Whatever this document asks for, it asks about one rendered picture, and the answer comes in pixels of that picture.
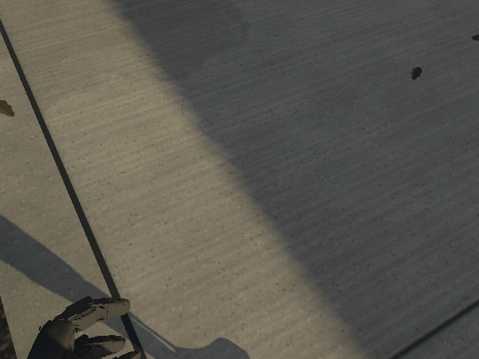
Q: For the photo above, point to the left robot hand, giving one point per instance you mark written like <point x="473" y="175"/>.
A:
<point x="56" y="339"/>

